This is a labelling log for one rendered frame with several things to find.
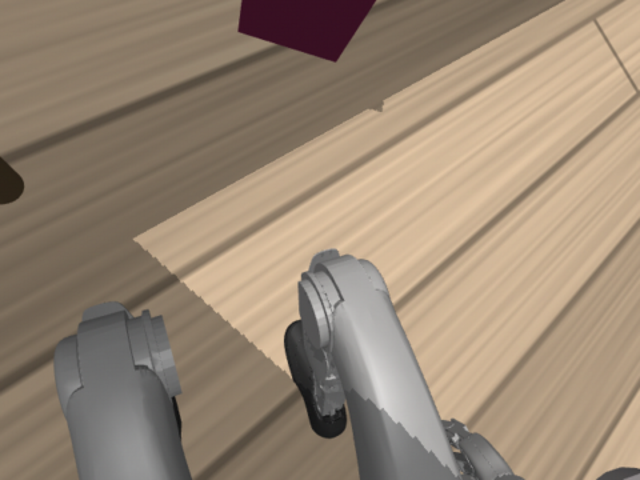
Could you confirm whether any right robot hand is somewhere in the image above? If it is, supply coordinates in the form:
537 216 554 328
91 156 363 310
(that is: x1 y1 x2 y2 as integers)
441 418 514 480

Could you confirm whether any right robot foot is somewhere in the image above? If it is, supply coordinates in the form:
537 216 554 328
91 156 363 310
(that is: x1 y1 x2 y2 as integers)
284 320 347 438

